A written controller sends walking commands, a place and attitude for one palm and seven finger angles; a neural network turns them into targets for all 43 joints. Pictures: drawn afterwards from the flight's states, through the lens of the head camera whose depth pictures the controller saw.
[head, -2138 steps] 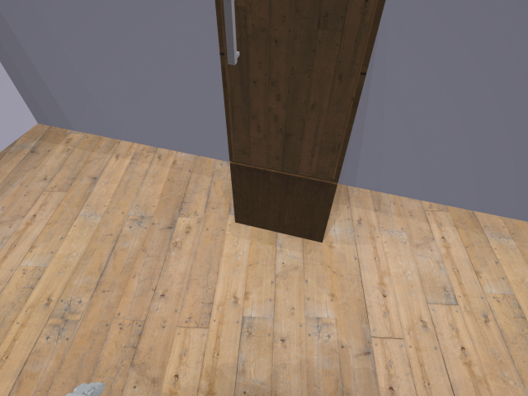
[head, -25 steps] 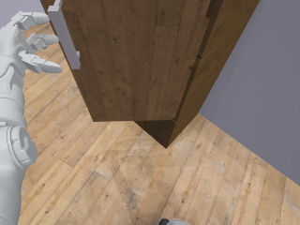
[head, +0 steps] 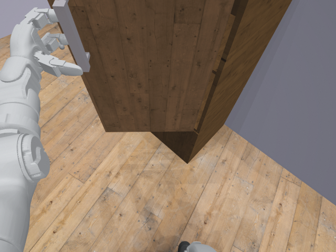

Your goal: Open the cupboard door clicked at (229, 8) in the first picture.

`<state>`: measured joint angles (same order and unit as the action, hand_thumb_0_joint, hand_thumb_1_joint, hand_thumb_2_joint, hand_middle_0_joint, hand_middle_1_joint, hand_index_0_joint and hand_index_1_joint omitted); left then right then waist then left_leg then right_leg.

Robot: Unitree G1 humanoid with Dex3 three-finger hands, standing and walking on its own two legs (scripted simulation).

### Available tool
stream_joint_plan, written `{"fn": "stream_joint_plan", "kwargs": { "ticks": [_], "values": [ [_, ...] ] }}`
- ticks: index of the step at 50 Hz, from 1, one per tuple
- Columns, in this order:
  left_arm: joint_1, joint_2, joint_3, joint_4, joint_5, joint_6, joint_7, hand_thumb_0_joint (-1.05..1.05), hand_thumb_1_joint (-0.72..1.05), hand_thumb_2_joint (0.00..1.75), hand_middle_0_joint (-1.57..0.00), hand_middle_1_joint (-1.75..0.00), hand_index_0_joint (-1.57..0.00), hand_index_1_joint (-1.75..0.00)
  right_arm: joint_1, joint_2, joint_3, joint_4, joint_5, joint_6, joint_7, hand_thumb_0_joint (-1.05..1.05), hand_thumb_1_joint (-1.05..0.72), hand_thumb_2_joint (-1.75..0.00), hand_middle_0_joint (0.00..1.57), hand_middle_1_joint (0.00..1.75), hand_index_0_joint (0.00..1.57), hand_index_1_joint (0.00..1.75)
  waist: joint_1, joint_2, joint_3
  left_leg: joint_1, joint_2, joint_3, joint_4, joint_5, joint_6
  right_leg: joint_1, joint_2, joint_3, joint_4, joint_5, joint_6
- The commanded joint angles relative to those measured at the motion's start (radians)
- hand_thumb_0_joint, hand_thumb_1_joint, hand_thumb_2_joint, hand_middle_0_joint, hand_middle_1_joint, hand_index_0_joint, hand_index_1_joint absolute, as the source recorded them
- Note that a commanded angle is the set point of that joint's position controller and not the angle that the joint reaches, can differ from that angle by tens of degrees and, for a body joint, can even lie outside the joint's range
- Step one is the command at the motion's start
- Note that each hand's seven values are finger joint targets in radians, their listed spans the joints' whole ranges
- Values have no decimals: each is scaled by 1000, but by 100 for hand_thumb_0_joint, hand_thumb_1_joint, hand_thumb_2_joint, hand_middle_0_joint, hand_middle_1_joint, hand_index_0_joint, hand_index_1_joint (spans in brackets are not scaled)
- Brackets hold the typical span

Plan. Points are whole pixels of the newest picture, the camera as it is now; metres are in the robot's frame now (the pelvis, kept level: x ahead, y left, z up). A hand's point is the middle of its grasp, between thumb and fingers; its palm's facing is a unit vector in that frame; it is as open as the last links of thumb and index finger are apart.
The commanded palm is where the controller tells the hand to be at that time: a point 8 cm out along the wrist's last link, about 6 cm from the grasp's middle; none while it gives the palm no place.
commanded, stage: slide the fingers in behind the handle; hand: left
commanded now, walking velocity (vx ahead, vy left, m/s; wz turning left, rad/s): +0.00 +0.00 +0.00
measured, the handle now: (76, 35) +0.57 +0.17 +0.16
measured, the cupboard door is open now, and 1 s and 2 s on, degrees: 45 44 45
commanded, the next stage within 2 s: close the thumb around the handle in 0.88 s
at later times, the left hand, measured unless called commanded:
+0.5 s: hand (76, 49) +0.53 +0.16 +0.16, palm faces -0.06 -1.00 +0.01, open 14.0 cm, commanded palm +0.51 +0.19 +0.16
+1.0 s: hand (84, 47) +0.53 +0.14 +0.16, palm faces -0.04 -1.00 -0.01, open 14.0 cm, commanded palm +0.50 +0.19 +0.16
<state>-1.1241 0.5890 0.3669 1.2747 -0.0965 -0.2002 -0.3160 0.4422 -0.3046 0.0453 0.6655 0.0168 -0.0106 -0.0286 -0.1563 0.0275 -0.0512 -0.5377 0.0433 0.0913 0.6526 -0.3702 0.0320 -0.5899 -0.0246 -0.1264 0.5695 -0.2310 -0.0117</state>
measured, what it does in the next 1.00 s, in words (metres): stands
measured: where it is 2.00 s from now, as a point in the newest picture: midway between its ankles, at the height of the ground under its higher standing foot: outside the picture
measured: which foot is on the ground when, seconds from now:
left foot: down 0.00-1.00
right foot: down 0.00-1.00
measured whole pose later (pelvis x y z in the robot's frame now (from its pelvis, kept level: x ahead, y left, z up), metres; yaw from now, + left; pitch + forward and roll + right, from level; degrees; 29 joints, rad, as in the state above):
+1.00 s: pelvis +0.00 -0.01 +0.00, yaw -1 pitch +14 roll -1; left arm -1.09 0.49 0.35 1.23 -0.09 -0.22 -0.21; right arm 0.43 -0.30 0.03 0.67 0.01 -0.03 -0.01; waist -0.15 0.04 -0.05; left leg -0.50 0.04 0.10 0.63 -0.36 0.02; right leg -0.57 -0.02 -0.11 0.57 -0.24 -0.02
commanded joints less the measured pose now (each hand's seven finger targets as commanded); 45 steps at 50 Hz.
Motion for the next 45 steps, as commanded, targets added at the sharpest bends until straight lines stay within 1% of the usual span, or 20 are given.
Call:
{"fn": "stream_joint_plan", "kwargs": {
  "ticks": [1,3,5,6,7,9,12,14,17,20,23,25,27,28,30,33,34,37,40,45],
  "values": [
    [-534,159,-37,-234,-1,-61,9,0,-50,30,-30,-120,-30,-120,168,-169,-64,-39,-8,-21,-8,0,-90,-90,20,30,20,30,-48,101,-420,224,-16,-116,-57,406,-6,191,42,88,-11,317,-11],
    [-538,129,-51,-232,-8,-65,10,0,-50,30,-30,-120,-30,-120,172,-168,-67,-32,-8,-22,-6,0,-90,-90,20,30,20,30,-55,104,-434,258,-11,-123,-47,443,-9,169,46,85,-7,323,-10],
    [-532,128,-45,-189,-19,-52,9,0,-50,30,-30,-120,-30,-120,172,-174,-66,-25,-8,-25,-7,0,-90,-90,20,30,20,30,-64,44,-388,215,-12,-120,-55,375,-4,165,47,84,-17,289,-8],
    [-543,160,-22,-194,-19,-51,11,0,-50,30,-30,-120,-30,-120,171,-177,-65,-26,-7,-25,-9,0,-90,-90,20,30,20,30,-58,42,-392,191,-15,-114,-57,354,-1,185,45,89,-16,286,-8],
    [-562,135,-46,-208,-22,-54,12,0,-50,30,-30,-120,-30,-120,171,-174,-63,-32,-7,-29,-11,0,-90,-90,20,30,20,30,-65,78,-392,201,-18,-114,-56,360,0,177,43,88,-13,286,-11],
    [-558,160,-28,-204,-6,-59,22,0,-50,30,-30,-120,-30,-120,176,-172,-65,-23,-10,-32,-7,0,-90,-90,20,30,20,30,-56,84,-418,209,-17,-120,-51,372,-4,176,43,89,-9,289,-10],
    [-567,88,-77,-208,-13,-60,25,0,-50,30,-30,-120,-30,-120,183,-168,-66,-21,-9,-37,-5,0,-90,-90,20,30,20,30,-75,70,-398,227,-14,-123,-46,400,-3,153,45,81,-7,299,-10],
    [-559,98,-65,-221,-10,-61,26,0,-50,30,-30,-120,-30,-120,182,-168,-67,-19,-12,-39,0,0,-90,-90,20,30,20,30,-57,101,-443,248,-15,-125,-43,416,-9,161,45,85,-1,307,-12],
    [-537,68,-77,-220,-27,-62,23,0,-50,30,-30,-120,-30,-120,182,-168,-69,-20,-11,-42,1,0,-90,-90,20,30,20,30,-61,63,-433,243,-13,-121,-39,430,-4,166,48,80,-2,322,-12],
    [-550,58,-75,-263,-27,-67,33,0,-50,30,-30,-120,-30,-120,170,-162,-70,-19,-12,-42,5,0,-90,-90,20,30,20,30,-48,111,-445,275,-9,-128,-40,465,-14,151,48,79,2,324,-13],
    [-552,105,-20,-301,-28,-82,61,0,-50,30,-30,-120,-30,-120,171,-162,-73,-21,-16,-43,10,0,-90,-90,20,30,20,30,-30,109,-483,288,-10,-125,-34,510,-15,186,51,81,9,359,-13],
    [-516,93,-32,-291,-12,-84,76,0,-50,30,-30,-120,-30,-120,164,-155,-72,-27,-14,-41,14,0,-90,-90,20,30,20,30,-23,85,-461,270,-11,-122,-39,514,-15,194,50,80,10,365,-12],
    [-528,81,-43,-275,-9,-84,88,0,-50,30,-30,-120,-30,-120,163,-156,-70,-30,-12,-40,11,0,-90,-90,20,30,20,30,-36,60,-417,251,-12,-121,-45,494,-10,191,49,75,8,356,-12],
    [-549,114,-19,-295,-4,-88,93,0,-50,30,-30,-120,-30,-120,161,-158,-70,-26,-13,-39,11,0,-90,-90,20,30,20,30,-28,80,-437,261,-12,-122,-48,489,-14,195,50,80,8,353,-11],
    [-504,110,-14,-266,-1,-85,95,0,-50,30,-30,-120,-30,-120,156,-155,-70,-32,-11,-40,11,0,-90,-90,20,30,20,30,-21,48,-436,248,-14,-114,-51,483,-11,216,50,81,7,365,-10],
    [-536,93,-34,-299,-3,-96,90,0,-50,30,-30,-120,-30,-120,154,-153,-69,-30,-10,-43,9,0,-90,-90,20,30,20,30,-27,86,-455,273,-14,-113,-50,501,-11,215,48,84,6,376,-10],
    [-510,100,-24,-278,-1,-94,89,0,-50,30,-30,-120,-30,-120,157,-154,-70,-29,-10,-42,8,0,-90,-90,20,30,20,30,-20,52,-461,272,-11,-120,-51,510,-13,221,49,81,9,377,-10],
    [-499,81,-29,-263,-16,-91,87,0,-50,30,-30,-120,-30,-120,154,-154,-69,-35,-8,-43,6,0,-90,-90,20,30,20,30,-22,46,-445,263,-14,-112,-51,508,-8,230,49,81,6,384,-12],
    [-484,114,0,-240,-9,-81,95,0,-50,30,-30,-120,-30,-120,152,-156,-69,-31,-9,-41,7,0,-90,-90,20,30,20,30,-18,10,-428,214,-18,-101,-61,452,-5,253,48,87,2,385,-8],
    [-475,123,-6,-268,8,-96,100,0,-50,30,-30,-120,-30,-120,145,-151,-68,-41,-8,-38,6,0,-90,-90,20,30,20,30,-10,50,-441,225,-22,-97,-64,458,-5,265,45,92,2,391,-11]
  ]
}}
